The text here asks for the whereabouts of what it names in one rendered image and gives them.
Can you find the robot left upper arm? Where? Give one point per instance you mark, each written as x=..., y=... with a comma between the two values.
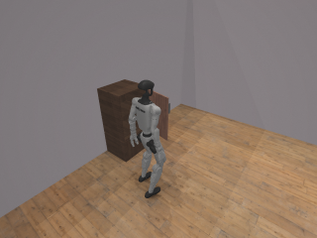
x=132, y=115

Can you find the robot torso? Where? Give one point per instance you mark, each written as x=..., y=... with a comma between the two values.
x=144, y=119

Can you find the robot right upper arm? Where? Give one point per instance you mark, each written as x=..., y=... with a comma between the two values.
x=155, y=111

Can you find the right robot shin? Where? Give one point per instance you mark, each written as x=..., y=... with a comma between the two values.
x=155, y=179

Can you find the robot left forearm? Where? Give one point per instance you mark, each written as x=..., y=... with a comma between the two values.
x=132, y=127

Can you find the right robot hand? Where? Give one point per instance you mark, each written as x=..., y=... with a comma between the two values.
x=161, y=156

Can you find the left robot hand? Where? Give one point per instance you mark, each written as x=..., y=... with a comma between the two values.
x=134, y=137

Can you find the robot right forearm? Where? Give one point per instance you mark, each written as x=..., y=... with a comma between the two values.
x=157, y=142

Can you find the cupboard door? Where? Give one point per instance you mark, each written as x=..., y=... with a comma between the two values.
x=162, y=102

